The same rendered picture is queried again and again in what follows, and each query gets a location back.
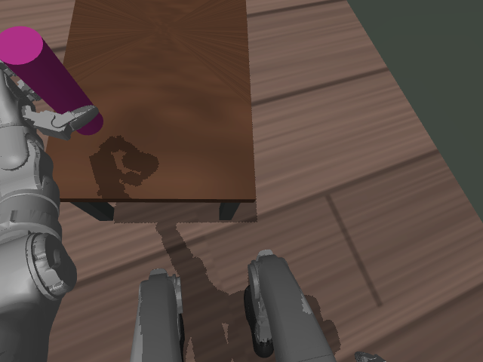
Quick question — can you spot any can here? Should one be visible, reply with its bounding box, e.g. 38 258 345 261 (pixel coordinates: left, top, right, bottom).
0 26 103 135

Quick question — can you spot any left robot hand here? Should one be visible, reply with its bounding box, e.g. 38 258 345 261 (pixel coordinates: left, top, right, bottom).
0 60 99 140

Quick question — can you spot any left robot arm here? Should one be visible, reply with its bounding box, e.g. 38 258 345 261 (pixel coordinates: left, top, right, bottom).
0 125 77 362

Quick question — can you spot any right robot foot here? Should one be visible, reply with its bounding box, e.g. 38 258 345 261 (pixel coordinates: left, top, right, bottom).
244 285 274 358

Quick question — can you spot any coffee table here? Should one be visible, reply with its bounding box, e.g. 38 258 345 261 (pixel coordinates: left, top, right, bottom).
46 0 256 221

